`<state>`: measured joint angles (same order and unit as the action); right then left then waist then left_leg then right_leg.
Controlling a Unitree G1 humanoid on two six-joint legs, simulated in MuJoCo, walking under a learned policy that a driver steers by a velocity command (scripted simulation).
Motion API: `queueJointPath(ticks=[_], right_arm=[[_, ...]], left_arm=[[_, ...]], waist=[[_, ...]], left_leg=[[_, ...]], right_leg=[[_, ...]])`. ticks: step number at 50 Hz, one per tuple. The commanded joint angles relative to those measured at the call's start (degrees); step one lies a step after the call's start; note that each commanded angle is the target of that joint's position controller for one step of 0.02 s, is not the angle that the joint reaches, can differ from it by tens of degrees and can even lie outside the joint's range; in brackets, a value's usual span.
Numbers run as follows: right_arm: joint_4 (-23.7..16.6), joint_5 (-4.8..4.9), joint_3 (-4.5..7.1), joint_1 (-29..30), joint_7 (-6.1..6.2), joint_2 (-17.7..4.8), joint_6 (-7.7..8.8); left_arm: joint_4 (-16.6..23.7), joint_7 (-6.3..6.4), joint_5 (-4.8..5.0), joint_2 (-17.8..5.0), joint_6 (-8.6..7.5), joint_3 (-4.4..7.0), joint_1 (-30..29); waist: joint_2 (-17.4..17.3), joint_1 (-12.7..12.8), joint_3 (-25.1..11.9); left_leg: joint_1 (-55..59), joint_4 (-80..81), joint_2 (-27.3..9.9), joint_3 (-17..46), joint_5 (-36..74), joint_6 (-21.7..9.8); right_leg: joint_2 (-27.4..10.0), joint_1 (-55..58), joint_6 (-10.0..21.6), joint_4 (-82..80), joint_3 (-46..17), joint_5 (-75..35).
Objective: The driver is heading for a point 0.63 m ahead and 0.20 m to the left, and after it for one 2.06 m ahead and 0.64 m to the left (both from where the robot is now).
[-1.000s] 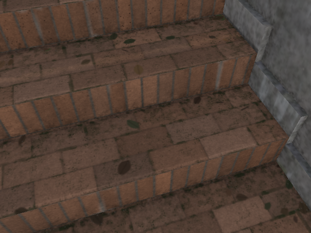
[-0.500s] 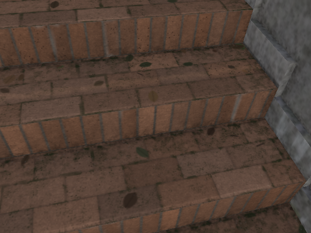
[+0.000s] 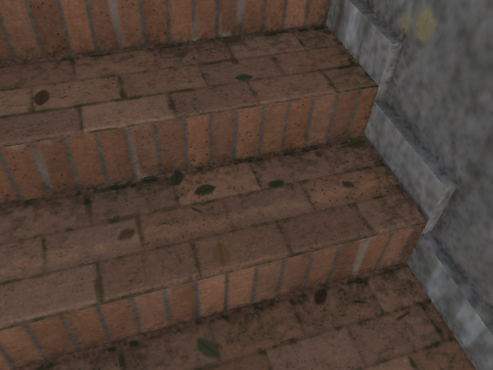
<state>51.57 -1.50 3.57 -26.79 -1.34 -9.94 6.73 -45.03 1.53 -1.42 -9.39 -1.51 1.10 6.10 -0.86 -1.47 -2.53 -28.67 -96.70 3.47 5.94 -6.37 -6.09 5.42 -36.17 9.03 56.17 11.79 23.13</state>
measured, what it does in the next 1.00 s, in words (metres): climbs, turning left: left foot 0.17 m higher, then right foot 0.17 m higher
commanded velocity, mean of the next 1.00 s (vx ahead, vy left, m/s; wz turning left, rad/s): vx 0.50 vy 0.00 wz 0.41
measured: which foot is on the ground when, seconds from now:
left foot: up 0.00-0.40, down 0.42-0.92, up 0.94-1.00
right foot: down 0.00-0.46, up 0.48-0.88, down 0.90-1.00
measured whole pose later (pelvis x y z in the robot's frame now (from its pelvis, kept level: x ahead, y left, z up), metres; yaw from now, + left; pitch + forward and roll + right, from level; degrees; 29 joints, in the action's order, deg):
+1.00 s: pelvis +0.56 +0.07 +0.29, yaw +27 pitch +6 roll -3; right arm 61.4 -2.3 1.9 -22.4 -6.4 -9.5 5.9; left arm -43.3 -2.0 -2.7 -5.7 -4.6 -4.5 -4.1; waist -2.5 -1.0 -7.9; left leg -27.1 -75.4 3.8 13.5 -3.3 -7.4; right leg -2.7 -49.8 3.7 69.4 8.8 26.2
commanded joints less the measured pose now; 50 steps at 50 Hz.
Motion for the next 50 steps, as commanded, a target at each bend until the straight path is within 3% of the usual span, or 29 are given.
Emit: queueJointPath(ticks=[1, 2, 5, 6, 7, 8, 10, 12, 16, 19, 21, 22, 23, 24, 25, 26, 29, 30, 33, 36, 38, 41, 43, 45, 46, 47, 48, 49, 50], right_arm=[[-14.76, -1.34, -3.42, 9.12, 0.90, 7.65, -0.86], [-14.43, -0.44, -4.53, 7.41, 1.19, 9.67, -1.57], [-15.43, 1.52, -4.92, 11.77, 2.28, 8.17, -3.59], [-16.34, 2.40, -3.84, 14.96, -2.71, -0.75, -5.05], [-15.15, 0.26, -3.82, 13.29, -4.28, -0.72, -5.94], [-15.05, -0.94, -4.67, 15.63, -5.20, 0.93, -5.92], [-16.58, -0.32, -5.32, 22.17, -4.28, 1.03, -6.14], [-17.87, 1.34, -5.49, 31.32, -2.62, -0.09, -7.19], [-17.33, -0.84, -6.77, 40.00, -2.29, 2.59, -9.07], [-17.94, -0.19, -6.99, 37.25, -4.97, 1.26, -9.49], [-16.23, 0.44, -5.76, 30.77, -3.54, -2.18, -7.68], [-12.09, 1.09, -4.33, 18.57, -2.12, -6.33, -6.93], [-7.64, 1.31, -3.45, 5.54, -1.16, -9.98, -6.45], [-2.70, -2.20, -1.71, -9.42, -0.84, -14.46, -6.46], [-0.36, -2.46, -0.32, -11.56, -0.24, -15.06, -4.35], [1.82, -1.77, -0.23, -7.50, -0.35, -12.23, -3.06], [6.66, -0.69, -3.64, 8.18, -1.96, 1.02, -3.07], [7.66, -1.76, -4.48, 10.38, -2.69, 3.50, -2.79], [7.09, -3.24, -4.85, 13.34, -2.18, 2.49, -0.43], [11.98, -5.31, -5.10, -2.71, -1.53, 0.96, -1.27], [14.25, -6.91, -4.86, -8.10, -2.24, -1.79, -1.00], [6.26, -1.82, -4.93, 3.08, -4.57, -2.98, -0.66], [5.72, 0.70, -3.73, 2.69, -4.48, -8.61, 0.53], [6.51, 0.59, -0.73, -0.34, -5.01, -13.38, 1.62], [7.55, -1.92, -1.20, -3.97, -4.81, -6.41, 2.00], [8.16, -4.19, -3.00, -10.31, -5.65, 2.32, 1.20], [8.86, -1.14, -0.81, 0.66, -6.13, -1.19, -0.64], [7.19, 0.13, -0.24, 6.38, -5.69, -1.36, -0.97], [7.71, 0.30, -0.46, 6.78, -3.94, -0.73, -1.02]], left_arm=[[-9.09, -0.63, -1.46, 1.96, -2.62, 1.14, 9.78], [-10.59, -0.95, -2.01, 4.42, -3.13, 0.44, 10.76], [-11.98, -2.72, -1.95, 1.43, -5.26, 0.08, 12.89], [-11.52, -6.45, -7.69, -0.33, -4.97, -0.60, 9.49], [-12.81, -7.03, -7.59, -2.01, -4.61, -0.61, 10.74], [-15.02, -6.85, -7.79, -1.39, -3.65, -1.46, 14.70], [-18.02, -6.87, -8.79, -1.82, -3.52, -2.28, 21.66], [-19.46, -7.04, -9.00, -1.16, -3.54, -3.32, 28.20], [-15.71, -8.15, -3.11, 1.17, -4.06, -5.31, 24.83], [-14.89, -7.52, -0.73, -14.21, -5.89, -2.13, 23.83], [-15.81, -7.79, -2.27, -15.64, -5.06, -0.90, 26.31], [-14.94, -7.80, -6.14, -11.63, -5.07, -1.35, 29.54], [-12.28, -8.66, -5.91, -10.61, -5.14, -1.66, 28.04], [-10.23, -9.49, -3.97, -7.61, -3.87, -0.94, 17.34], [-10.42, -9.42, -1.36, -4.76, -3.79, -1.56, 18.06], [-9.96, -8.01, -1.41, -5.57, -4.13, -1.02, 14.20], [-4.05, -6.64, -3.28, -0.21, -2.93, -2.78, 4.68], [-3.66, -6.28, -3.02, -0.79, -1.70, -2.83, 5.88], [-2.76, -5.66, -0.91, -1.76, -1.13, -2.70, 1.98], [1.29, -4.96, -1.43, 0.30, -1.90, -5.01, -10.95], [5.03, -3.47, -1.37, -2.22, -2.81, -5.22, -18.21], [9.69, -3.77, -1.99, 1.58, -0.93, -6.45, -28.22], [8.24, -5.14, -1.23, 1.21, 0.43, -5.97, -20.93], [6.55, -4.15, 0.78, -8.53, -0.48, -2.28, -12.73], [2.52, -4.07, -0.19, -9.12, -1.51, -1.71, 3.35], [-1.23, -4.37, -1.13, -11.09, -1.86, -1.31, 16.42], [-4.57, -3.26, -2.97, -13.83, -1.66, -0.23, 24.64], [-5.32, -1.99, -1.93, -15.37, -2.95, 0.42, 19.28], [-5.69, -1.85, -0.61, -10.98, -3.06, -0.01, 10.71]], waist=[[-5.40, -1.85, 4.93], [-4.44, -3.05, 5.10], [-2.09, -3.37, 7.83], [5.28, -3.70, 5.51], [9.00, -4.82, 5.36], [4.86, -4.62, 2.71], [0.23, -1.22, 0.23], [5.03, 2.69, 0.85], [5.05, 3.27, -3.09], [9.85, -0.41, -6.97], [12.30, -0.37, -8.41], [6.92, -1.06, -19.24], [-0.60, -4.86, -25.36], [-11.90, -11.59, -18.46], [-8.90, -10.54, -13.61], [-7.36, -7.86, -5.75], [3.87, 4.01, -4.06], [4.61, 6.52, -3.24], [1.67, 7.35, -1.41], [-3.52, 0.72, -0.26], [2.40, -1.21, -0.53], [-5.15, -0.52, 4.58], [-8.46, 4.67, -0.59], [-8.80, 6.01, -6.85], [0.09, 8.06, -23.53], [15.99, 9.26, -32.61], [17.97, 15.42, -19.12], [13.12, 12.56, -5.61], [9.93, 7.72, -3.88]], left_leg=[[-29.93, -28.59, -1.42, 2.32, -4.61, -2.25], [-31.95, -29.28, -1.77, 3.89, -4.63, -2.73], [-36.46, -28.20, -0.84, 0.29, -5.37, -1.49], [-41.89, -29.65, -2.05, 3.53, 3.46, -9.54], [-47.90, -36.34, -1.42, 3.07, 3.19, -10.47], [-52.14, -35.87, -1.74, 2.63, 4.97, -12.22], [-57.61, -25.03, -5.17, 0.01, 11.20, -11.48], [-60.55, -20.82, -7.79, -2.59, 11.89, -8.28], [-42.28, 0.36, -9.25, -13.07, -5.03, -6.34], [-21.57, 16.86, -1.71, -18.88, -16.61, -2.46], [-15.68, 37.20, 2.79, -17.02, -19.00, -3.27], [9.40, 32.03, 0.54, -4.89, 5.45, -8.78], [26.56, 46.62, -4.64, 15.18, -4.22, -14.15], [31.20, 67.22, -11.46, 38.95, -11.67, -19.00], [30.47, 71.08, -13.69, 43.86, -22.45, -13.85], [23.97, 69.11, -12.60, 39.27, -23.03, -12.90], [10.94, 68.02, -9.54, 21.58, -8.13, -9.54], [7.91, 69.21, -8.45, 15.88, -3.58, -8.40], [-6.18, 74.32, -3.40, 4.83, -3.95, -5.88], [6.74, 75.51, -8.44, 14.72, -6.21, -8.51], [16.26, 74.27, -9.28, 16.85, -4.12, -6.74], [-12.87, 91.74, -11.31, 14.36, 0.21, -9.88], [-6.43, 86.75, -14.39, 11.65, 37.14, -10.99], [17.05, 71.77, -14.24, 8.98, 77.72, -7.27], [9.49, 50.83, -10.52, 8.90, 63.10, -3.15], [-13.90, 34.26, 1.40, 8.85, 9.42, -1.95], [-25.24, 2.08, 3.19, 13.87, 1.80, -1.60], [-32.66, -5.99, 0.26, 11.82, 7.53, -2.44], [-29.85, -10.27, -2.33, 8.31, 10.44, -3.74]], right_leg=[[-15.94, 12.42, 5.53, -35.77, -33.72, 3.77], [-15.06, 11.41, 4.21, -35.03, -28.52, 0.55], [-15.45, 5.62, 1.99, -39.66, -19.92, -5.10], [-12.28, 2.92, 3.19, -39.07, -20.37, -4.74], [-13.44, 5.20, 5.25, -40.42, -20.98, -4.79], [-14.75, 8.89, 4.61, -40.35, -21.26, -1.61], [-14.73, 15.98, 3.02, -40.08, -17.26, -0.85], [-16.91, 19.84, 3.46, -44.06, -17.82, -6.19], [-18.90, 20.96, 4.72, -49.36, -10.46, -29.21], [-21.71, 25.82, 8.26, -41.34, -4.37, -91.08], [-23.30, 41.94, 7.37, -32.22, -3.97, -105.66], [-20.67, 26.54, 3.63, -18.73, -4.46, -103.58], [-15.46, 9.70, 1.54, -5.26, -8.65, -79.11], [-2.74, -11.10, -2.81, 23.93, -14.34, -21.61], [-2.70, -22.30, -1.36, 43.31, -27.14, -25.91], [-2.17, -30.27, -0.81, 55.54, -27.47, -26.58], [-3.42, -36.95, 3.79, 67.40, -24.67, -21.95], [-5.34, -38.18, 4.41, 65.62, -21.94, -23.06], [-8.60, -30.59, 3.96, 55.55, -14.43, -19.50], [-8.66, -46.54, 3.89, 69.04, -15.43, -7.27], [-10.13, -50.67, 1.48, 52.77, -14.67, -9.45], [-10.61, -12.36, -3.85, 28.59, -4.41, -3.72], [-5.57, 0.39, -6.92, 26.84, -2.85, -8.35], [-0.58, 3.93, -3.69, 5.68, -3.68, -2.34], [-9.72, 29.57, 5.52, 2.76, -20.91, -27.80], [-24.24, 49.59, 16.66, -18.30, -54.56, -7.73], [-26.84, 36.51, 12.93, -30.27, -71.93, 22.20], [-25.47, 23.91, 7.97, -31.82, -64.85, 31.24], [-26.55, 15.67, 7.85, -30.10, -53.81, 20.73]])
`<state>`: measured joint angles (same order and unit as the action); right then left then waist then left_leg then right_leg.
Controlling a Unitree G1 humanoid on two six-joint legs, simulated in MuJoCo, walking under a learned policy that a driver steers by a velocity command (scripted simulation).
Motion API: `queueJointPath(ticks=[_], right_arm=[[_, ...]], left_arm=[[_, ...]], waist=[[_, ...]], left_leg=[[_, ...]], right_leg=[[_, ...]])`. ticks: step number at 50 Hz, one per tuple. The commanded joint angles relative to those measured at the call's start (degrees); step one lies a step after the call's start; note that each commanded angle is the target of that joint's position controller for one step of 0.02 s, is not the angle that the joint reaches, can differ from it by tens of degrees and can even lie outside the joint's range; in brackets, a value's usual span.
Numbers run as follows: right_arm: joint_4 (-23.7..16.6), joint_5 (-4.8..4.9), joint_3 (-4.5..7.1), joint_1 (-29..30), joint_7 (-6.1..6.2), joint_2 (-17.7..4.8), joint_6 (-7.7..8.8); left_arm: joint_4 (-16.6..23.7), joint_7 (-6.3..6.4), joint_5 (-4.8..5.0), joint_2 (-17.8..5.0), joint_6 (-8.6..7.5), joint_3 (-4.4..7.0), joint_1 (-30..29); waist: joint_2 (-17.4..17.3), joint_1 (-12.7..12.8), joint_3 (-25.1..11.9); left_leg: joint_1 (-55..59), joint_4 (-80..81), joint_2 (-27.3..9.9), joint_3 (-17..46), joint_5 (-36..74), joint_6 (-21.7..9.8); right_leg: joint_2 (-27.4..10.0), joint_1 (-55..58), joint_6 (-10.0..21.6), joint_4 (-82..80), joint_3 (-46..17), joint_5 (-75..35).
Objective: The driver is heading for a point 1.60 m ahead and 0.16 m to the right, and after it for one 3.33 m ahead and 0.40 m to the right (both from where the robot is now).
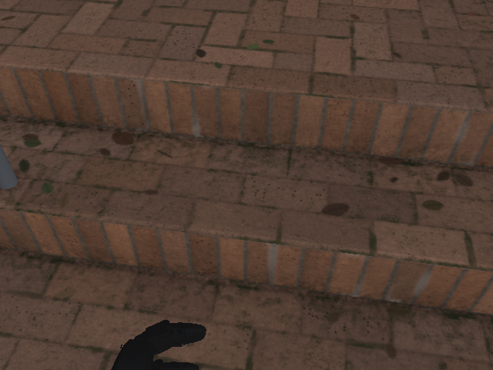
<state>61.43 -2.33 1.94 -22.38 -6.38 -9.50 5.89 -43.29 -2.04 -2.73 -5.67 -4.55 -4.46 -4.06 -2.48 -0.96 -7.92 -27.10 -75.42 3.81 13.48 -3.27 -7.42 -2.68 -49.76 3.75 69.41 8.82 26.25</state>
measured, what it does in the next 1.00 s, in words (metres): climbs: left foot 0.16 m higher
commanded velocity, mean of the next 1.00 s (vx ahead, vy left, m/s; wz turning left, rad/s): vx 0.50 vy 0.00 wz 0.05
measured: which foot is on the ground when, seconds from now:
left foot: up 0.00-0.52, down 0.54-1.00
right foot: down 0.00-0.58, up 0.60-1.00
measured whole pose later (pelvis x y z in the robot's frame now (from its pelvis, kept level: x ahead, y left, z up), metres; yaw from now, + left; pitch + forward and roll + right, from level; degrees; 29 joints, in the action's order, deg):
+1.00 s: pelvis +0.52 +0.10 +0.26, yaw +0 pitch +5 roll +3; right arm 67.4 -9.0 -2.1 -26.1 -2.4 -5.1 5.0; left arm -47.4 -4.2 -0.5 -8.6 -2.6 -2.1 0.0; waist 2.2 -2.2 -6.9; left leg -6.7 -26.1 -0.8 -16.5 -23.5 -0.7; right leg -1.7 -77.7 15.3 119.3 -4.6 10.6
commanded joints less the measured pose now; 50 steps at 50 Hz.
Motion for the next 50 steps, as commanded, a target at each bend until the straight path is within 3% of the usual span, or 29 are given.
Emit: queueJointPath(ticks=[1, 2, 4, 7, 10, 13, 16, 18, 20, 21, 22, 23, 24, 27, 28, 29, 30, 31, 32, 33, 34, 35, 36, 38, 39, 41, 43, 48, 50], right_arm=[[-3.62, 0.79, 1.26, 5.89, 2.35, -1.21, -0.37], [-4.87, 0.47, 0.64, 7.89, 2.35, -0.37, -0.82], [-5.96, 0.63, -0.32, 9.51, 1.77, 3.95, -2.33], [-9.64, 1.75, -1.13, 15.40, 0.92, 1.76, -3.09], [-10.00, 0.84, -1.03, 17.82, 1.00, -1.56, -4.70], [-12.78, 1.14, -2.41, 23.02, 2.51, -0.13, -4.95], [-16.86, 1.45, -4.26, 29.86, 3.43, 2.00, -4.53], [-20.67, 1.75, -5.62, 35.90, 2.71, 2.70, -4.82], [-24.95, 1.53, -5.95, 45.23, 2.25, 1.71, -6.72], [-26.22, 0.10, -6.42, 48.55, 0.99, 3.08, -8.32], [-27.90, 0.12, -6.46, 53.38, 0.15, 2.75, -9.72], [-25.95, -0.65, -5.91, 49.06, -0.54, 2.88, -9.94], [-23.89, -0.69, -5.23, 44.91, -0.81, 2.36, -9.19], [-21.06, -0.68, -4.14, 35.87, -0.13, 1.68, -6.64], [-19.99, 0.16, -4.30, 30.82, 0.72, 0.65, -5.69], [-18.50, 1.47, -3.58, 24.80, 1.41, -1.62, -5.73], [-14.01, 3.10, -1.35, 7.94, 5.39, -0.68, -4.20], [-11.27, 3.22, 1.94, 4.19, 6.36, -10.49, -4.01], [-6.87, -3.54, 2.34, -2.46, 4.17, -14.67, -3.64], [-5.16, -3.23, 3.42, -0.44, 4.26, -15.82, -2.40], [-3.76, -1.54, 3.06, 3.07, 4.04, -13.06, -1.57], [-4.16, -0.15, 1.86, 7.60, 3.44, -7.80, -1.78], [-3.74, -0.21, -0.02, 12.45, 3.07, -1.88, -2.03], [-2.13, -2.32, -2.22, 14.43, 2.48, 3.52, -1.95], [-3.79, -1.44, -1.46, 15.24, 2.59, 1.42, -1.37], [-4.54, -1.64, -2.41, 16.78, 3.61, 3.55, -0.06], [-1.86, -3.71, -2.53, 10.67, 4.05, 2.18, 0.06], [5.80, -7.48, -3.79, -7.19, 4.59, 0.29, -0.65], [5.93, -7.51, -4.40, -8.43, 3.43, 0.59, -0.06]], left_arm=[[-10.31, 0.79, 0.97, -7.14, 0.60, 4.06, 20.70], [-11.66, 0.65, 0.37, 0.87, 1.04, 2.16, 18.00], [-14.07, 1.23, 0.02, 4.70, 0.64, 1.57, 16.62], [-14.47, -0.38, -2.36, 1.38, -1.40, 2.98, 14.82], [-16.00, -1.09, -3.66, -0.87, -2.23, 2.38, 19.99], [-22.48, -1.46, -5.64, -0.45, -1.80, 1.40, 35.41], [-24.95, -1.12, -6.52, 0.44, -1.90, 0.61, 40.39], [-26.84, -1.06, -7.46, 0.93, -1.46, 0.36, 43.86], [-29.12, -2.43, -6.53, 2.18, -1.48, -0.14, 49.29], [-26.62, -3.45, -4.65, 1.34, -1.35, 0.00, 44.95], [-27.83, -4.72, -2.99, 0.51, -1.60, 0.17, 46.41], [-26.15, -4.41, -0.62, -1.98, -2.18, 0.73, 45.28], [-25.10, -4.24, 0.29, -4.11, -2.70, 1.17, 45.60], [-23.98, -3.89, 0.13, -10.42, -3.42, 4.02, 42.19], [-22.82, -3.53, -0.61, -9.19, -4.18, 4.50, 44.73], [-23.20, -3.70, -1.24, -9.65, -4.53, 5.31, 46.62], [-19.07, 0.46, 6.11, -10.15, -5.01, 6.87, 39.59], [-15.85, 0.95, 6.36, -8.13, -4.76, 7.36, 35.41], [-19.97, -4.68, -0.48, 0.64, -3.72, 5.95, 37.35], [-17.36, -5.32, 1.17, -1.11, -4.23, 7.62, 31.90], [-16.51, -4.82, 1.54, -1.43, -4.56, 7.40, 28.75], [-14.50, -4.74, 1.81, -2.12, -4.50, 6.67, 27.29], [-13.80, -3.88, 2.55, -1.64, -3.87, 6.14, 25.49], [-11.97, -2.50, 2.38, -1.02, -1.55, 5.42, 20.80], [-11.29, -2.52, 1.95, -1.61, -0.73, 5.53, 21.74], [-10.97, -3.09, 1.33, -2.55, 0.41, 5.55, 18.93], [-9.07, -4.17, 1.52, -2.61, 0.66, 4.68, 14.01], [0.57, -2.24, 2.67, -3.72, 0.85, 1.93, -2.38], [5.11, -1.31, 2.17, -5.60, 2.32, 1.68, -8.27]], waist=[[3.25, 5.56, 0.50], [0.51, 3.28, -0.16], [2.18, -0.60, 3.81], [1.47, -1.92, 4.70], [7.14, -0.23, 4.93], [4.75, 4.24, 7.65], [4.45, 5.07, 6.54], [4.28, 5.62, 9.08], [4.17, 7.34, 9.57], [5.52, 6.00, 9.22], [8.19, 6.59, 9.75], [10.47, 4.49, 8.49], [12.08, 3.14, 8.14], [15.29, -2.53, 4.56], [13.18, -1.84, -3.50], [12.72, -3.37, -8.88], [4.06, -9.60, -9.68], [-7.91, -10.13, -12.36], [-6.97, -9.60, -14.59], [-6.18, -7.64, -2.35], [-3.36, -4.79, 0.89], [-1.48, -2.26, -2.97], [3.85, 0.98, -2.37], [7.60, 5.03, 1.83], [5.13, 5.97, 1.59], [2.36, 7.15, 4.63], [-0.91, 4.25, 4.94], [2.10, -0.95, 6.85], [2.45, -0.75, 5.27]], left_leg=[[-31.20, -34.74, -2.95, -0.23, 5.95, -4.74], [-30.63, -37.07, -4.38, -0.42, 6.39, -6.33], [-35.55, -33.68, -5.19, 0.55, 3.97, -9.24], [-34.90, -24.84, -7.11, -6.50, 0.87, -9.40], [-40.58, -33.35, -7.70, -7.40, -0.06, -7.74], [-66.35, -42.26, -6.60, -2.73, -3.69, -10.71], [-70.31, -40.96, -9.58, -6.50, -3.53, -11.49], [-71.43, -37.68, -12.96, -11.59, -3.43, -11.10], [-63.28, -19.49, -15.93, -15.93, 2.28, -9.24], [-46.08, -11.73, -15.83, -21.42, 3.52, -8.11], [-36.40, -12.44, -13.76, -20.17, -8.95, -6.72], [-31.52, -12.18, -11.53, -24.33, -11.99, -4.98], [-29.19, -10.51, -8.82, -24.91, -16.48, -4.05], [-19.68, 6.28, -4.25, -22.91, -20.32, -5.23], [-2.34, 1.89, -4.88, -19.09, -2.14, -6.10], [13.61, 5.05, -5.28, -13.92, -4.00, -5.72], [26.13, 14.89, -9.99, -2.15, -17.68, -5.61], [27.66, 37.91, -19.01, 19.50, -20.01, -6.68], [20.79, 46.27, -20.75, 25.43, -16.20, -4.17], [11.40, 44.14, -20.87, 20.62, -12.36, -3.35], [7.98, 41.74, -21.16, 13.97, -5.51, -4.77], [10.35, 42.94, -22.61, 14.84, 1.72, -7.52], [7.45, 43.80, -23.64, 11.81, 2.34, -5.60], [1.42, 48.73, -21.15, 3.32, -0.40, -1.96], [1.10, 51.24, -23.31, -0.21, 1.70, -4.35], [-3.38, 56.46, -18.55, -10.69, -3.47, -4.78], [3.25, 57.70, -16.84, -16.28, -0.96, -5.56], [28.21, 58.57, -18.74, -18.04, -0.46, -4.21], [25.74, 63.97, -17.81, -21.86, -2.84, -3.07]], right_leg=[[-19.09, 28.14, 13.05, -41.89, -42.53, 5.90], [-19.87, 26.64, 12.03, -42.25, -38.63, -0.62], [-14.22, 25.57, 8.67, -44.57, -25.83, -6.05], [-9.26, 22.06, 7.63, -52.59, -8.82, -8.03], [-10.66, 27.07, 9.38, -56.49, -8.64, -12.45], [-14.83, 48.57, 10.79, -55.85, -13.31, -11.38], [-14.64, 54.45, 9.82, -57.88, -10.79, -13.69], [-15.02, 55.20, 9.83, -61.54, -8.29, -16.82], [-14.14, 49.86, 9.86, -65.10, -6.59, -18.21], [-12.79, 37.32, 11.41, -69.36, -1.52, -21.19], [-13.61, 30.21, 10.55, -71.49, -1.25, -22.01], [-14.08, 33.31, 11.47, -70.58, 1.13, -31.68], [-14.86, 40.21, 10.70, -67.56, 1.59, -45.91], [-16.79, 56.80, 6.70, -56.66, 1.76, -89.46], [-14.64, 48.35, 3.94, -51.03, 1.03, -96.24], [-11.37, 36.62, 2.14, -43.46, -1.51, -88.64], [-6.88, 27.26, 1.31, -21.67, 2.12, -79.25], [2.19, 18.68, -1.15, 1.51, -3.80, -31.82], [3.24, 11.54, 1.63, 21.24, -24.45, -24.30], [4.14, 4.95, 1.51, 32.70, -25.91, -23.75], [3.41, 1.25, 2.86, 39.04, -24.32, -22.04], [4.18, -3.49, 4.61, 48.40, -23.92, -19.05], [2.29, -6.22, 6.76, 49.72, -24.23, -21.13], [0.50, -10.25, 10.87, 46.86, -24.21, -25.99], [-0.64, -9.51, 9.15, 47.48, -20.67, -21.33], [-0.54, -8.13, 10.71, 45.58, -18.85, -22.29], [1.12, -16.34, 12.60, 57.13, -15.95, -18.01], [0.64, -41.72, 15.29, 53.79, -15.78, -11.23], [-3.57, -35.10, 14.42, 35.09, -10.26, -17.91]])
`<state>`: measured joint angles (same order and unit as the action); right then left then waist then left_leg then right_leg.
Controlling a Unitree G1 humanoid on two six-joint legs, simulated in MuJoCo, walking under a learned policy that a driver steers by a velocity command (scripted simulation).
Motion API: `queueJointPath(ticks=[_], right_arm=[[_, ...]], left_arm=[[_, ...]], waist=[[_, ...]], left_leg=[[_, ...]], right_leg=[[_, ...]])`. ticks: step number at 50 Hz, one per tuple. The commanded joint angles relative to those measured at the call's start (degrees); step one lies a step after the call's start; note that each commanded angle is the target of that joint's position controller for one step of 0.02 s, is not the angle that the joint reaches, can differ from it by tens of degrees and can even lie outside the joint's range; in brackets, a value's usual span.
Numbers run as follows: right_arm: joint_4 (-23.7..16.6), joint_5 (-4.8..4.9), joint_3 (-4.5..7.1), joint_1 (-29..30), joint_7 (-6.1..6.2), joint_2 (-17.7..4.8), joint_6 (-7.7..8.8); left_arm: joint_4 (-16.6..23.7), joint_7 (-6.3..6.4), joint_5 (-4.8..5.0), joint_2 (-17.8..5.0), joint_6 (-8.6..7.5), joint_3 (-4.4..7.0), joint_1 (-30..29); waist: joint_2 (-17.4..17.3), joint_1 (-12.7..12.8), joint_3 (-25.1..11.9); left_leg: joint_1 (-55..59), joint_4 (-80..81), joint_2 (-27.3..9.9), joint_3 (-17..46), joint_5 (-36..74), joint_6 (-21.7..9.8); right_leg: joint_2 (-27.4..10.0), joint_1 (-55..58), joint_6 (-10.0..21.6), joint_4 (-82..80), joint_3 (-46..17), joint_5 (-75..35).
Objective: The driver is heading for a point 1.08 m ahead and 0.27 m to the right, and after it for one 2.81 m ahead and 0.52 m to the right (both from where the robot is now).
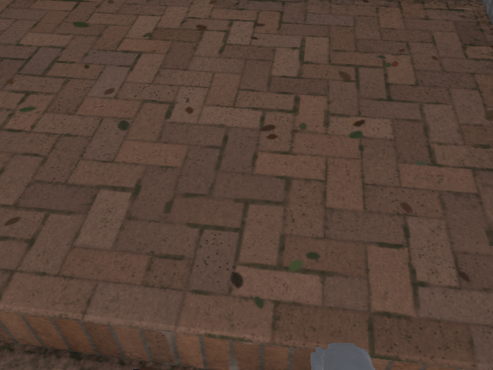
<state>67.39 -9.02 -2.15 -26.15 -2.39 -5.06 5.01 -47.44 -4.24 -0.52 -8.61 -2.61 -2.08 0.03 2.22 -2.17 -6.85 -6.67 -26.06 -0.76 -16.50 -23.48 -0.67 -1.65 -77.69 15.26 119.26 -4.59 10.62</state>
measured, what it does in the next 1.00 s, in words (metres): climbs, turning right: right foot 0.17 m higher, then left foot 0.16 m higher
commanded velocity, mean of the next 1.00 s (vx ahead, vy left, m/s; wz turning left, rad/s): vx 0.50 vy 0.00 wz -0.47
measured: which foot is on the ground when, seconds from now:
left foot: down 0.00-0.18, up 0.20-0.64, down 0.66-1.00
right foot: up 0.00-0.10, down 0.12-0.68, up 0.70-1.00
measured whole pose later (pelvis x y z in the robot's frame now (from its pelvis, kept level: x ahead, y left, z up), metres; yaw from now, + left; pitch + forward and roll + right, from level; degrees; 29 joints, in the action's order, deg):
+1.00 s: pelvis +0.57 -0.08 +0.34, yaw -29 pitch +4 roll +2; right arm 64.9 -4.9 -1.3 -25.7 -0.2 -7.7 6.3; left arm -48.0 -5.3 -3.8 -12.7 -5.3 1.5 0.9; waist 2.6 -4.6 -5.8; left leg -15.1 -28.5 0.8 -11.8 -17.7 -3.1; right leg -3.3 -58.6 8.0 78.2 -4.8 -3.1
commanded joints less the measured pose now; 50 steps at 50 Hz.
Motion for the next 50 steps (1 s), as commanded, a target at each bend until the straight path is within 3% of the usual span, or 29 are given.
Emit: queueJointPath(ticks=[1, 3, 4, 6, 7, 8, 9, 10, 11, 12, 14, 16, 17, 18, 21, 25, 27, 29, 32, 33, 34, 35, 36, 37, 39, 41, 45, 47, 50], right_arm=[[-0.05, -0.41, -0.41, -6.42, -0.76, -3.53, 1.06], [-1.99, 3.82, 0.12, -3.64, -3.07, -6.45, 1.18], [-3.96, 4.62, 0.54, -3.45, -2.62, -9.80, 2.09], [-5.61, 4.94, 2.21, -0.48, -2.66, -16.26, 3.20], [-5.76, 3.42, 2.56, -2.67, -2.38, -16.63, 3.64], [-5.54, 1.96, 2.72, -4.92, -2.56, -15.39, 4.02], [-5.45, 1.64, 3.07, -3.38, -3.95, -16.64, 3.38], [-7.27, 4.16, 3.56, 4.00, -5.43, -12.92, 2.19], [-8.72, 6.80, 3.54, 7.18, -5.39, -10.91, 1.51], [-8.86, 6.20, 3.12, 9.95, -4.37, -7.69, 1.81], [-12.15, 5.84, 1.87, 12.56, -1.52, -3.37, 2.06], [-14.65, 6.04, 1.29, 13.95, -1.78, -4.66, 0.46], [-15.12, 5.21, 1.15, 13.47, -1.65, -5.83, -0.72], [-14.95, 5.25, 1.04, 13.80, -1.71, -6.51, -1.50], [-16.79, 6.18, 0.14, 17.65, -1.05, -5.89, -0.92], [-27.22, 5.16, -1.20, 36.74, 0.52, -7.37, -0.84], [-31.43, 4.81, -1.84, 47.21, 0.93, -6.81, -2.94], [-32.23, 4.66, -2.60, 45.59, 0.09, -3.19, -4.16], [-30.44, 5.90, 0.68, 37.91, -1.05, -11.51, -2.85], [-28.88, 6.79, 2.11, 28.96, -0.43, -14.16, -1.34], [-24.89, 7.09, 2.01, 16.01, -0.05, -13.86, -0.81], [-20.26, 5.36, 2.53, 1.54, 0.40, -16.68, -1.30], [-18.31, 3.82, 2.88, -3.18, 1.03, -17.85, -0.92], [-16.31, 5.11, 3.44, 2.73, 0.96, -18.85, -0.11], [-12.29, 5.57, 1.43, 9.85, 1.16, -6.74, -0.54], [-10.79, 5.78, -0.56, 14.64, 2.48, 1.96, -0.31], [-10.34, 4.54, 1.19, 19.36, 2.62, -2.93, 2.64], [-10.93, 4.56, 0.75, 18.94, 2.42, -4.07, 3.44], [-7.59, 3.32, 0.90, 5.94, 1.82, -5.80, 3.36]], left_arm=[[11.02, 0.69, -0.32, -1.69, 1.63, -1.20, -15.72], [13.75, -0.57, -0.24, 0.53, 4.74, -2.13, -23.82], [11.35, -1.56, -0.65, 0.82, 4.29, -1.30, -17.19], [7.49, -1.60, 1.13, -3.50, 2.17, 1.27, -3.62], [6.42, -0.33, 0.79, -5.98, 1.00, 2.14, 0.90], [4.09, 0.39, 1.69, -7.62, 0.40, 2.95, 9.86], [0.15, 1.28, 0.32, -10.78, 1.07, 4.65, 21.53], [-4.10, 1.71, -2.26, -15.32, 1.57, 5.76, 31.61], [-5.19, 2.71, -3.29, -18.42, 1.25, 7.73, 32.64], [-7.35, 3.07, -2.43, -14.30, 0.39, 7.14, 29.88], [-8.87, 1.98, -1.88, -7.05, -0.66, 4.88, 20.68], [-9.20, 0.61, -1.46, -1.14, 0.00, 2.63, 11.73], [-11.18, 0.12, -2.73, -0.14, -0.63, 2.06, 11.66], [-11.00, -0.11, -2.35, -0.96, -1.61, 2.41, 10.25], [-14.25, 1.59, -5.75, -1.39, -3.50, 1.43, 21.32], [-19.96, 0.58, -7.46, -2.79, -3.39, 0.60, 34.81], [-16.15, -1.41, -4.66, -4.32, -3.96, 0.93, 29.79], [-11.88, -2.14, -0.84, -3.45, -5.45, 0.34, 26.22], [-8.84, -1.77, 0.09, -13.26, -6.57, 3.35, 27.71], [-7.78, -1.81, -0.74, -15.25, -6.64, 5.13, 26.33], [-9.02, -2.01, -3.12, -5.68, -7.24, 3.55, 32.95], [-8.22, -2.53, -3.50, -1.42, -6.13, 2.75, 31.31], [-8.25, -3.36, -1.61, -5.69, -4.49, 4.90, 23.67], [-9.51, -3.03, -0.89, -6.00, -4.45, 5.53, 22.04], [-6.59, -0.97, -2.02, -2.85, -4.31, 4.15, 17.35], [-4.49, 0.14, -2.98, -0.31, -2.66, 3.16, 13.32], [0.16, -0.69, -1.74, -3.03, -2.81, 2.98, 4.57], [1.14, -1.74, -3.63, -5.40, -2.78, 3.70, 2.83], [1.32, -1.09, -3.73, -4.04, -2.91, 3.34, 0.07]], waist=[[-4.51, -0.88, 5.22], [-6.31, -1.39, 7.74], [-9.61, 1.17, 6.98], [-10.94, 7.57, 3.15], [-10.88, 7.38, -3.00], [-8.23, 9.10, -8.99], [-3.97, 13.87, -11.04], [2.86, 15.29, -10.13], [2.38, 15.07, -7.76], [5.80, 12.84, -2.01], [-0.75, 4.09, 0.70], [-3.68, -1.18, -1.02], [-6.20, -2.95, -0.65], [-4.64, -3.77, 1.30], [1.36, 0.85, 1.86], [-4.21, 5.27, 4.60], [-1.69, 5.36, 6.72], [4.60, 3.43, 7.74], [6.93, -0.06, 0.05], [7.76, -2.50, -5.73], [-7.92, -3.04, -21.48], [-21.06, -7.71, -25.44], [-20.16, -11.84, -11.00], [-14.60, -7.67, 1.19], [-0.73, -1.58, 0.89], [-0.53, 2.43, 0.60], [-1.14, 4.30, 1.61], [-5.67, 4.42, 2.28], [-2.02, 0.10, 3.08]], left_leg=[[3.07, 17.74, -13.39, 7.24, 18.67, -10.58], [-11.29, 26.50, -16.26, 4.70, 28.98, -13.95], [-6.14, 22.89, -17.72, 2.29, 50.89, -14.67], [7.57, 8.27, -18.98, -1.69, 90.42, -13.90], [1.52, 0.75, -18.28, -1.09, 102.70, -11.46], [-13.71, -9.78, -15.12, 1.67, 91.73, -7.85], [-27.11, -23.62, -9.90, 4.35, 67.21, -6.02], [-40.08, -42.05, -1.13, 12.81, 20.00, -3.09], [-45.24, -60.11, 0.16, 25.83, 22.23, -3.95], [-47.59, -71.20, 0.26, 29.34, 26.00, -5.11], [-50.98, -83.86, 2.61, 32.10, 28.05, -8.29], [-58.92, -94.85, 2.61, 30.70, 24.93, -11.48], [-62.17, -92.28, 1.68, 28.62, 25.22, -11.38], [-63.02, -89.15, -0.09, 25.01, 20.51, -10.96], [-64.44, -97.38, -0.45, 19.67, 15.56, -8.21], [-78.39, -83.42, -3.36, 20.05, 8.50, -8.96], [-62.97, -65.03, -6.28, 14.05, 9.07, -6.15], [-40.15, -58.25, -4.21, 8.27, 4.46, -3.14], [-32.50, -42.92, 4.59, 6.24, -2.01, -3.91], [-22.89, -38.60, 3.46, 11.68, 5.34, -6.09], [5.06, -30.63, -6.47, 35.22, 11.70, -16.44], [18.90, -9.42, -17.60, 64.74, -2.36, -23.49], [5.14, -0.04, -18.23, 73.83, -26.20, -18.62], [-8.20, 0.01, -17.08, 65.71, -33.29, -15.89], [-14.41, -2.87, -18.19, 49.88, -12.15, -15.52], [-18.00, 0.03, -16.71, 43.28, -1.45, -14.29], [-20.68, 9.60, -8.37, 18.23, 8.50, -8.65], [-20.32, 12.93, -9.43, 17.55, 13.91, -10.17], [-2.22, 11.56, -11.08, 15.96, 24.64, -11.71]], right_leg=[[-5.76, -3.10, 1.92, -19.37, 6.03, -4.09], [-2.43, 19.93, -3.01, -35.66, 13.05, 14.06], [1.97, 25.18, -4.91, -34.42, 16.61, 14.38], [8.13, 31.36, -4.68, -47.81, 16.34, 12.08], [8.44, 46.89, -2.05, -47.21, 12.96, -1.28], [7.03, 67.65, -0.02, -50.34, 3.26, -7.48], [4.90, 81.01, 1.69, -64.38, -9.26, 1.86], [-3.00, 84.80, 4.67, -84.63, -33.23, 8.12], [-6.00, 77.33, 1.72, -91.33, -44.10, 20.38], [-5.26, 66.33, 2.09, -90.18, -40.01, 24.23], [-4.40, 55.05, 0.42, -91.17, -35.50, 11.13], [-3.40, 51.18, 0.92, -92.74, -28.20, 4.65], [-2.09, 50.89, 0.48, -92.29, -22.81, 1.29], [-0.89, 48.57, 0.04, -92.99, -15.84, 0.44], [1.86, 47.70, -0.02, -95.55, -13.51, 0.51], [-1.93, 61.51, -1.94, -96.61, -20.06, 4.68], [-4.92, 49.36, 0.99, -107.92, -20.76, 2.62], [-7.02, 37.62, 1.36, -112.62, -18.17, -5.40], [-9.40, 62.82, -0.59, -101.91, -15.49, -65.01], [-6.83, 67.56, -4.63, -91.12, -12.26, -75.42], [0.22, 48.81, -7.26, -71.15, -11.53, -58.86], [10.08, 30.03, -9.50, -50.58, -11.83, -1.00], [8.78, 19.87, -8.55, -22.63, -15.09, -4.94], [5.64, 16.36, -7.47, -15.61, -11.31, -10.06], [3.18, 17.51, -3.89, -10.60, -7.88, -10.35], [0.93, 18.17, -2.29, -11.29, -8.23, -8.66], [-0.70, 23.45, -3.72, -33.36, -2.32, -10.03], [-2.69, 26.58, -7.43, -37.28, 0.30, -12.22], [-3.82, 17.36, -8.76, -49.19, -0.47, -19.05]])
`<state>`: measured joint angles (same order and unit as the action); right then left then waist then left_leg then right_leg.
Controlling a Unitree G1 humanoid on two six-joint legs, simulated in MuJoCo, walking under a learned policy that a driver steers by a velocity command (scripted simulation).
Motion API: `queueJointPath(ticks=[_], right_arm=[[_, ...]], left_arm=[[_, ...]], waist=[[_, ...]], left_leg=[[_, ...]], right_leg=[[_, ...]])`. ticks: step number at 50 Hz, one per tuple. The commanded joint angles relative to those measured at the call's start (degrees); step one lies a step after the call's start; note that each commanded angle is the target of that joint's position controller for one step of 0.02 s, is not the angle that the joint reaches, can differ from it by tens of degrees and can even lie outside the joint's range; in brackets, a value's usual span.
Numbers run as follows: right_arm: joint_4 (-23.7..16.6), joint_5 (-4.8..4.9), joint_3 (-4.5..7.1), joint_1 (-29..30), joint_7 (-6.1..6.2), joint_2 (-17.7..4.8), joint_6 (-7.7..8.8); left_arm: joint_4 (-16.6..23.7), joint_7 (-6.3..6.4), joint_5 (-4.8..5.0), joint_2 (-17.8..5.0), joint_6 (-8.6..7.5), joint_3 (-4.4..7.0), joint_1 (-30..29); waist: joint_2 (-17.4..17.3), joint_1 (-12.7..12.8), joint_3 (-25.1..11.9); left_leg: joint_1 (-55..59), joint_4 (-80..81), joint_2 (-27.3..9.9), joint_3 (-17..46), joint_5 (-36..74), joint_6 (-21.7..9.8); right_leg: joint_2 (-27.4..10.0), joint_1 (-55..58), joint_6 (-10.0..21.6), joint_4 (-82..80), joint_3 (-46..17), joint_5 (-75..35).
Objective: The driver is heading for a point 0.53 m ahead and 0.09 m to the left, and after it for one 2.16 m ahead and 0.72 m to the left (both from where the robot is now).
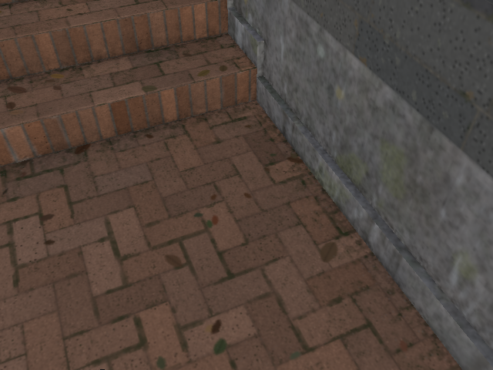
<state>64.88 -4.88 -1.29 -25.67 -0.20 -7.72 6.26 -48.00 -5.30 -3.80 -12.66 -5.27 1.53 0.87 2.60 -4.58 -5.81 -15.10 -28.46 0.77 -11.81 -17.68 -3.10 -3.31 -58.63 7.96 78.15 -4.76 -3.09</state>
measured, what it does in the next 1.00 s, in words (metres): walks ahead, turning left: right foot, then left foot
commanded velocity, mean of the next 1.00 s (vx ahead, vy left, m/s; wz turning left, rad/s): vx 0.27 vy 0.00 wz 0.26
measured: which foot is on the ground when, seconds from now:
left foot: down 0.00-0.30, up 0.32-0.74, down 0.76-1.00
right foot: up 0.00-0.24, down 0.26-0.76, up 0.78-1.00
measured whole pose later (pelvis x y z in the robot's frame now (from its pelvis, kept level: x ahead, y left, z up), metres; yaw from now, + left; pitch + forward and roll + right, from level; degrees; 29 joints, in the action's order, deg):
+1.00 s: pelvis +0.35 +0.01 +0.00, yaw +19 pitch +5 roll -2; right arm 42.2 -0.2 5.8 -9.1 2.2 -15.2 -0.5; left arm -42.4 4.5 -0.1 -14.7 -0.6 5.1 -0.4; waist 0.7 -2.8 1.3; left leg -29.2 -28.2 5.3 5.5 -3.3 -4.2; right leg 0.4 -34.8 -2.8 62.4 -4.4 22.1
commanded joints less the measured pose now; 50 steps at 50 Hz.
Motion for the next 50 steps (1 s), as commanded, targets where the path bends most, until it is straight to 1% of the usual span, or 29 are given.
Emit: queueJointPath(ticks=[1, 5, 8, 11, 13, 14, 15, 16, 17, 18, 19, 20, 21, 22, 23, 24, 27, 31, 35, 36, 37, 38, 39, 40, 41, 42, 43, 44, 50], right_arm=[[-5.04, -0.45, -0.11, 3.49, -0.90, -2.90, 1.99], [-4.03, 1.58, 0.12, -2.01, -2.65, -4.19, 2.85], [-3.38, 2.48, 1.35, -4.04, -2.63, -5.92, 2.64], [-4.09, 2.93, 2.81, -3.45, -1.67, -6.68, 1.32], [-4.99, 2.36, 3.17, -1.79, -0.66, -5.74, 0.74], [-6.84, 2.10, 2.40, -7.03, 0.48, -2.40, 1.34], [-7.80, 2.25, 1.10, -8.46, -0.18, -0.07, 2.22], [-8.39, 3.09, 2.48, -1.31, -1.68, -1.88, 1.83], [-10.08, 3.86, 3.94, 5.79, -2.14, -2.83, 1.40], [-9.33, 2.91, 4.75, 5.08, -2.06, -4.30, 1.40], [-9.22, 1.98, 5.00, 3.74, -1.95, -2.97, 1.36], [-9.09, 1.57, 4.20, 2.27, -2.22, 0.81, 1.11], [-9.91, 1.85, 3.64, 4.17, -2.91, 3.37, 0.57], [-9.87, 3.03, 3.91, 4.66, -3.31, 2.88, 0.34], [-9.43, 3.89, 4.43, 5.04, -3.39, 2.07, 0.50], [-9.96, 4.10, 4.75, 6.79, -3.71, 1.67, 0.49], [-12.51, 2.34, 4.61, 12.60, -4.46, 1.37, -0.16], [-14.64, 2.60, 4.73, 16.55, -3.43, -2.85, -2.43], [-16.22, 3.16, 5.14, 20.62, -2.44, -4.95, -2.71], [-18.99, 6.86, 7.37, 20.15, -1.33, -10.24, -3.29], [-18.18, 6.29, 8.42, 16.93, -0.65, -13.19, -3.38], [-17.84, 5.21, 9.89, 11.57, 0.60, -16.56, -3.72], [-17.97, 4.15, 10.59, 7.96, 1.65, -19.95, -4.50], [-19.24, 3.35, 10.07, 8.01, 1.29, -20.65, -3.99], [-21.57, 3.60, 9.61, 10.49, 0.87, -18.61, -3.87], [-23.42, 4.39, 9.00, 15.19, 1.02, -15.49, -4.07], [-24.46, 5.03, 8.44, 18.78, 1.33, -13.70, -4.44], [-25.08, 5.39, 7.94, 20.36, 1.76, -12.60, -4.88], [-28.79, 4.60, 8.85, 19.43, 3.08, -15.41, -6.36]], left_arm=[[2.54, 0.01, -0.56, 1.21, 0.19, -0.55, -2.84], [5.02, 0.23, 0.12, 0.96, 2.42, 0.31, -10.84], [7.59, 1.28, 0.33, 1.52, 2.47, 0.85, -15.91], [7.59, 2.10, 0.78, 0.09, 1.23, 2.07, -14.01], [5.74, 3.10, 2.68, -2.93, -0.36, 3.75, -6.43], [4.27, 3.48, 2.47, -4.30, -1.07, 3.99, 2.51], [0.39, 3.94, 1.40, -5.50, -0.28, 4.42, 19.29], [-4.02, 4.57, -0.55, -6.52, -0.31, 5.57, 28.94], [-5.16, 5.49, -0.66, -9.22, -1.09, 7.30, 25.54], [-4.48, 6.04, 0.41, -7.80, -1.39, 7.69, 19.89], [-4.12, 6.11, 1.01, -4.46, -1.26, 6.77, 15.63], [-3.63, 5.94, 1.41, -1.65, -1.14, 5.91, 12.25], [-3.17, 5.92, 0.72, 0.52, -1.15, 5.13, 10.72], [-3.16, 6.18, -0.45, 3.09, -1.19, 4.31, 10.15], [-2.79, 6.35, -0.74, 3.37, -1.26, 4.05, 10.66], [-2.37, 6.55, -0.26, 0.88, -1.67, 4.47, 9.77], [-1.01, 6.53, 0.22, -1.16, -3.03, 4.65, 7.63], [-2.41, 5.43, 1.41, -6.50, -4.56, 6.24, 11.22], [-1.57, 6.22, 1.47, -5.46, -3.38, 6.21, 9.24], [-1.76, 8.42, 7.30, -12.35, 0.92, 7.86, 7.68], [-1.17, 9.23, 7.57, -10.53, 2.62, 7.39, 9.66], [-0.04, 9.19, 5.96, -9.35, 2.91, 7.04, 9.29], [3.04, 9.07, 2.90, -4.09, 3.15, 5.51, 6.86], [3.05, 8.35, 2.97, -1.26, 2.94, 4.33, 11.52], [3.39, 7.77, 4.57, -1.70, 2.73, 4.07, 10.42], [3.92, 7.77, 5.04, -2.43, 2.55, 3.94, 7.65], [4.10, 8.38, 4.21, -4.07, 2.88, 4.33, 5.97], [4.92, 9.11, 3.72, -5.84, 3.34, 4.88, 4.94], [8.26, 10.28, 3.56, -4.51, 4.84, 3.87, 2.83]], waist=[[-3.54, 1.91, 2.13], [-7.17, -0.10, 8.01], [-7.35, -0.86, 7.79], [-7.23, 1.00, 6.95], [-8.21, 4.41, -0.94], [-1.70, 4.32, -14.02], [8.29, 10.26, -21.96], [5.54, 13.52, -16.02], [2.10, 12.41, -4.07], [1.59, 9.21, 0.60], [0.18, 6.09, 0.37], [-0.14, 3.18, 0.26], [0.37, 2.16, 0.65], [-0.41, 2.04, -0.57], [-0.14, 1.96, -0.82], [1.18, 1.22, 0.42], [0.57, 0.61, 2.54], [0.42, 1.24, 3.87], [0.69, 2.53, 3.14], [3.07, 0.29, 2.22], [-0.94, 0.10, -0.52], [-6.37, -1.00, -3.15], [-18.47, -0.57, -3.57], [-15.85, 2.41, -13.80], [-11.68, 1.85, -15.53], [-8.43, 2.46, -11.44], [-5.33, 3.31, -7.66], [-5.92, 4.45, -5.94], [-9.91, 4.59, -5.15]], left_leg=[[7.13, 14.54, -12.41, 9.61, 21.23, -9.29], [6.15, 18.89, -14.76, 9.39, 20.10, -10.23], [21.62, 17.52, -17.13, 11.24, 30.07, -10.84], [28.39, 13.19, -18.47, 10.13, 42.49, -9.64], [20.86, 4.12, -14.06, 5.53, 57.19, -5.41], [5.23, -8.45, -9.56, 3.46, 46.74, -0.94], [-13.40, -24.72, -1.32, 5.99, 10.13, 3.66], [-24.15, -36.65, 0.52, 11.84, -13.04, 3.40], [-28.80, -45.94, -2.77, 16.52, -8.37, 1.64], [-27.42, -47.27, -5.51, 16.80, -4.70, 0.36], [-23.40, -46.94, -6.81, 16.79, -2.75, -0.73], [-19.93, -45.49, -7.73, 17.05, -0.49, -0.88], [-18.78, -44.84, -7.90, 15.94, -0.88, -0.15], [-19.61, -44.24, -8.12, 15.64, 0.37, 0.98], [-18.83, -43.92, -7.78, 15.07, 2.18, 1.93], [-18.33, -43.46, -7.08, 13.23, 4.41, 2.31], [-15.80, -28.77, -7.70, 10.45, 9.88, 2.84], [-19.52, -14.15, -7.98, 12.70, 11.32, 2.93], [-20.21, -6.92, -6.91, 12.74, 10.00, 0.87], [-15.18, -2.46, -2.54, 8.35, 10.46, -0.82], [-7.87, 1.79, 0.40, 7.64, 19.55, -2.62], [3.48, 0.21, -3.54, 15.24, 42.10, -5.67], [15.96, 0.63, -14.12, 31.68, 69.98, -12.53], [22.58, 1.32, -21.20, 43.92, 67.05, -19.36], [20.93, 3.31, -19.41, 42.63, 52.57, -19.42], [15.95, 4.26, -16.04, 38.29, 37.26, -15.98], [8.52, 6.22, -14.05, 35.95, 27.93, -13.48], [2.52, 7.54, -12.39, 34.91, 21.36, -11.88], [-3.19, 10.30, -7.69, 35.84, 4.05, -7.93]], right_leg=[[-3.39, 1.55, -1.72, -14.14, 2.52, -6.20], [-2.40, 13.92, -3.18, -28.25, 6.64, -2.34], [-0.73, 13.19, -3.55, -39.58, 7.44, 7.36], [1.08, 19.30, -2.25, -48.21, 8.25, 13.62], [3.61, 41.93, 1.54, -49.63, 10.29, 1.31], [-2.29, 69.08, 8.69, -39.29, 5.00, -17.20], [-14.38, 90.18, 17.37, -47.43, -15.84, -15.99], [-19.02, 89.67, 16.18, -57.10, -25.51, -13.16], [-17.36, 77.71, 11.14, -59.60, -19.25, -12.07], [-16.41, 67.17, 9.73, -59.85, -10.83, -15.42], [-15.42, 60.01, 8.82, -60.52, -5.71, -21.04], [-14.84, 54.48, 7.23, -60.89, -1.56, -26.88], [-14.04, 51.34, 6.03, -61.59, 2.02, -30.55], [-14.12, 51.45, 5.33, -62.86, 4.76, -30.83], [-13.40, 49.90, 5.32, -64.00, 6.68, -32.02], [-11.84, 46.64, 5.50, -64.62, 9.99, -33.93], [-10.16, 43.25, 5.60, -65.95, 15.40, -31.78], [-15.11, 56.19, 5.51, -65.73, 13.67, -37.06], [-15.72, 65.88, 3.79, -63.06, 15.59, -27.60], [-11.95, 62.03, -1.87, -53.08, 17.00, -28.31], [-8.26, 59.80, -4.91, -45.43, 18.32, -26.60], [-4.19, 49.02, -8.93, -34.10, 19.82, -15.07], [4.10, 29.72, -13.48, -15.34, 18.90, 30.63], [6.95, 24.05, -13.48, -0.21, 4.97, 43.57], [5.42, 20.39, -12.16, 4.84, -0.04, 40.35], [3.43, 17.73, -11.02, 3.53, -0.83, 34.97], [2.34, 18.82, -11.15, 0.54, -0.72, 30.52], [1.65, 21.42, -11.25, -2.67, -0.55, 28.57], [4.23, 25.23, -10.81, -20.33, 0.13, 23.18]])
